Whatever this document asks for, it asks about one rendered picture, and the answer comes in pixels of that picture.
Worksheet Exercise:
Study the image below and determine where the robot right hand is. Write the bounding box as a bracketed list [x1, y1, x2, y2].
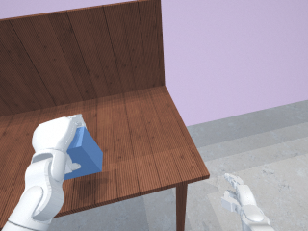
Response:
[221, 173, 257, 215]

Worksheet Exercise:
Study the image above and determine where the left robot forearm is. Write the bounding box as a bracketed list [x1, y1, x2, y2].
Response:
[1, 149, 67, 231]

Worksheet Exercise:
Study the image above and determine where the sponge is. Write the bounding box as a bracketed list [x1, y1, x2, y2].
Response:
[64, 126, 103, 180]

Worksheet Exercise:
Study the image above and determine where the robot left hand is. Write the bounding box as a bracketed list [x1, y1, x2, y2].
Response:
[32, 114, 88, 174]

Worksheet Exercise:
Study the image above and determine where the right robot forearm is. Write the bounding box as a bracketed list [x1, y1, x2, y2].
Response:
[240, 204, 274, 231]

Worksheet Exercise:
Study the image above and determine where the table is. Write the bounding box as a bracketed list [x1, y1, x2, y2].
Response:
[0, 0, 210, 231]

